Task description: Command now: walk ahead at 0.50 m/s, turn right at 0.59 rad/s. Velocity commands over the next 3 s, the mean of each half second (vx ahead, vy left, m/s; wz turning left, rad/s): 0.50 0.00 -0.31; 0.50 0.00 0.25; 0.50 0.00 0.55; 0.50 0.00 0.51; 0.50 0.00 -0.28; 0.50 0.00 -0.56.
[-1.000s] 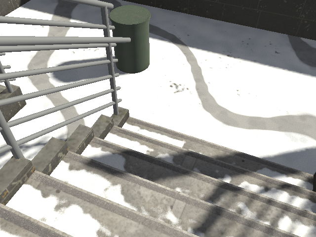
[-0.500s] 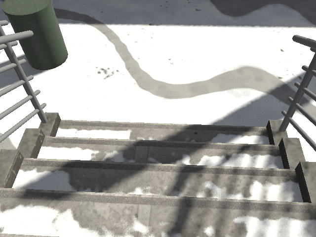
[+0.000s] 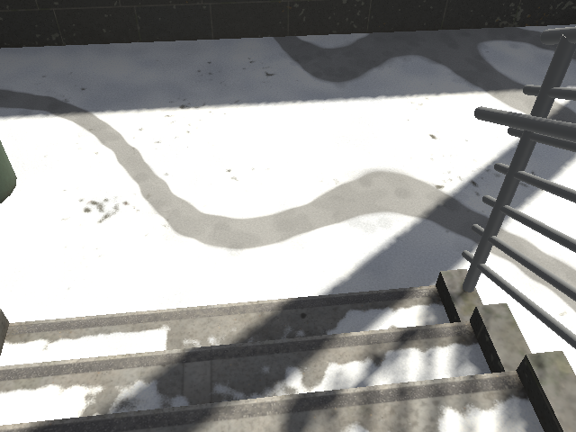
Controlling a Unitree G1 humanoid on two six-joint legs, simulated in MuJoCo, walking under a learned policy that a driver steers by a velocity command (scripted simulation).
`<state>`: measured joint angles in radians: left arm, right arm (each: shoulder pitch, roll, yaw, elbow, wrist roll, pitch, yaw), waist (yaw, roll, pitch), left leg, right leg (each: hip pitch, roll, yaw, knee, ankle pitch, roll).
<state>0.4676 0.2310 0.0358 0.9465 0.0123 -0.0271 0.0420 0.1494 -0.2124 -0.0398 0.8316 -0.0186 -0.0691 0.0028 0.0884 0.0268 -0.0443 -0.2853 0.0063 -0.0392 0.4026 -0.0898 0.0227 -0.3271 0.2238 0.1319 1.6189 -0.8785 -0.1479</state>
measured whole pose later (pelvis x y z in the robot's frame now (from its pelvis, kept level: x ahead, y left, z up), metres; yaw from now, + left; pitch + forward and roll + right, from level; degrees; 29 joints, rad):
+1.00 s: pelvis +0.47 -0.09 -0.22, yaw +1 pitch -1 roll -1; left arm 0.49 0.20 0.05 1.07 0.02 -0.10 0.02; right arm 0.19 -0.25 -0.09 0.93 -0.05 0.02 0.02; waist 0.01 0.02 0.01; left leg -0.72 0.02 -0.11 0.94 0.37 0.08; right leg -0.24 -0.01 -0.22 0.81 -0.56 -0.07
